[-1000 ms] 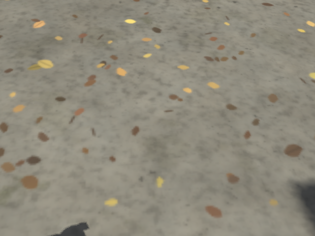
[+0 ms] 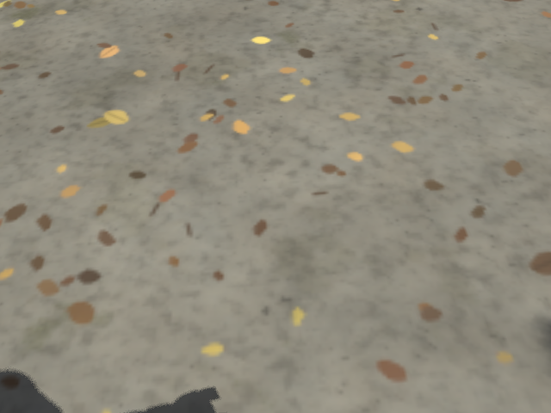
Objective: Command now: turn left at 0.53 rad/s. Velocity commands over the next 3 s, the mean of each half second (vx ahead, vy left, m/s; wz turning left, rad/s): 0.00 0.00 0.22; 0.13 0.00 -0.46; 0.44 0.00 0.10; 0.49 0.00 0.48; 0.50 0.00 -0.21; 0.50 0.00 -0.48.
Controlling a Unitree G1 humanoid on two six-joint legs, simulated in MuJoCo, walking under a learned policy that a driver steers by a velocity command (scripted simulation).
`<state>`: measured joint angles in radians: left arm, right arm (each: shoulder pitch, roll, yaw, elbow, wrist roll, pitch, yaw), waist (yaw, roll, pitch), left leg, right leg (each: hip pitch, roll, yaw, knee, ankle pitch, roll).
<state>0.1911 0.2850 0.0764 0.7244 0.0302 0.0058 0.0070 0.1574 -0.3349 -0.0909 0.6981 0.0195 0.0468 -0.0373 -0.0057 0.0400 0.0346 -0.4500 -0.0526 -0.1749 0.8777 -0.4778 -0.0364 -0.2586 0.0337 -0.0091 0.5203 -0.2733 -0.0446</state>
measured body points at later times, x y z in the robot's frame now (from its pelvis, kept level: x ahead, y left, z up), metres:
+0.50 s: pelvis +0.00 +0.04 +0.00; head +0.02 +0.05 +0.45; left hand +0.07 +0.32 -0.12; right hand +0.20 -0.20 -0.09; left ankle -0.01 +0.16 -0.74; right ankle +0.00 -0.10 -0.73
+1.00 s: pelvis +0.04 -0.03 +0.02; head +0.05 -0.07 +0.47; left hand +0.14 +0.24 -0.08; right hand +0.16 -0.34 -0.09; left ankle +0.15 +0.15 -0.66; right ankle -0.01 -0.09 -0.74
